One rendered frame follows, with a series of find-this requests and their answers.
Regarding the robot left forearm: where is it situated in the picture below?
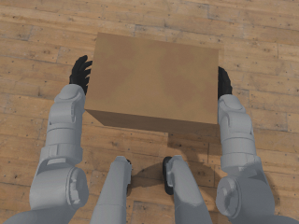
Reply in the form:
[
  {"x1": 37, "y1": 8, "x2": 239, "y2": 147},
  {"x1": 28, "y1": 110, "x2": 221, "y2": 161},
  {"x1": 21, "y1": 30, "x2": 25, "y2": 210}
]
[{"x1": 29, "y1": 84, "x2": 86, "y2": 207}]

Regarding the left robot shin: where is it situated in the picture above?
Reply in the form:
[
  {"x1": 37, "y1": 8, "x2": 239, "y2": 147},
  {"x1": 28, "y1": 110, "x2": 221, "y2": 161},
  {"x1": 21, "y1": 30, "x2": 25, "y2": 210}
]
[{"x1": 109, "y1": 156, "x2": 128, "y2": 168}]

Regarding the robot right forearm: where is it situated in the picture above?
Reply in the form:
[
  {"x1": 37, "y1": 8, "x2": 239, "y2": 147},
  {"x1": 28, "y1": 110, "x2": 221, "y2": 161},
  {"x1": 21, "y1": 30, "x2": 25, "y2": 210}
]
[{"x1": 217, "y1": 94, "x2": 275, "y2": 213}]

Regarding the robot left hand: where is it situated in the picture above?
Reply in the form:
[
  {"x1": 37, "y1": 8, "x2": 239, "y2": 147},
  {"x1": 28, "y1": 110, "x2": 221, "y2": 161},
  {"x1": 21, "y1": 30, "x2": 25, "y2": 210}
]
[{"x1": 69, "y1": 55, "x2": 93, "y2": 95}]

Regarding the robot left upper arm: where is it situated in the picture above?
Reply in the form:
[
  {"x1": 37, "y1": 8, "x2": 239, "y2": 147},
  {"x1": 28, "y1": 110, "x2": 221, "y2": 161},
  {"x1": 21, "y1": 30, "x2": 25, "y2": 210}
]
[{"x1": 2, "y1": 166, "x2": 90, "y2": 224}]

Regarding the robot left thigh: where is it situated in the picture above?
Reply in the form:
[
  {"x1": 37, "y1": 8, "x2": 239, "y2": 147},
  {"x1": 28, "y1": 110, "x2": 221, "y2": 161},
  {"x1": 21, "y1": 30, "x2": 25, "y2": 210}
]
[{"x1": 89, "y1": 161, "x2": 132, "y2": 224}]

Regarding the robot right hand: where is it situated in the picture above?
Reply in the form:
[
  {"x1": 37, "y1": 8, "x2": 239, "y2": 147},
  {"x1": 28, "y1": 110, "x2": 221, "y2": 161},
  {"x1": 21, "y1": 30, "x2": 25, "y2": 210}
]
[{"x1": 218, "y1": 66, "x2": 233, "y2": 100}]

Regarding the robot right upper arm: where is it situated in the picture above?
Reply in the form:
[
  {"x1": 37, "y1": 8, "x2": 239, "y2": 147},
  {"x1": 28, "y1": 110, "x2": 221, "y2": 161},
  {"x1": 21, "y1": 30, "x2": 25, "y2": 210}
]
[{"x1": 215, "y1": 175, "x2": 299, "y2": 224}]

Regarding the carton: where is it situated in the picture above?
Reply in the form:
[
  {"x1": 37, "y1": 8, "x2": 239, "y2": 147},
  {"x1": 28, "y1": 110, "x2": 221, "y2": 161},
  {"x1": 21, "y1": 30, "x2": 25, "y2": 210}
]
[{"x1": 83, "y1": 32, "x2": 219, "y2": 134}]

